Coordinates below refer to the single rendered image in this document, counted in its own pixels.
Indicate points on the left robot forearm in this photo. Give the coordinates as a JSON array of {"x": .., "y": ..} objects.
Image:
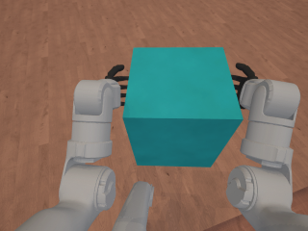
[{"x": 92, "y": 114}]

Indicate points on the left robot thigh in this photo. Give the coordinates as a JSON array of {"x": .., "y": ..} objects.
[{"x": 133, "y": 214}]

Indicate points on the carton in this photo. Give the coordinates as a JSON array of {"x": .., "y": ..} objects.
[{"x": 181, "y": 106}]

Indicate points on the robot left upper arm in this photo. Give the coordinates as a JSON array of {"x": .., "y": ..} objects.
[{"x": 86, "y": 190}]

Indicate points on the robot right upper arm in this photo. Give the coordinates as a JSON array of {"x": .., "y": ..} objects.
[{"x": 264, "y": 197}]

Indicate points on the left robot hand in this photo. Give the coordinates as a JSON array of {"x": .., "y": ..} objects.
[{"x": 112, "y": 73}]

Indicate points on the right robot forearm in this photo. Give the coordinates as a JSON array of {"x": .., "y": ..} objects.
[{"x": 272, "y": 109}]

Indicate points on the right robot hand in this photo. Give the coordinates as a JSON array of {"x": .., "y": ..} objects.
[{"x": 250, "y": 75}]

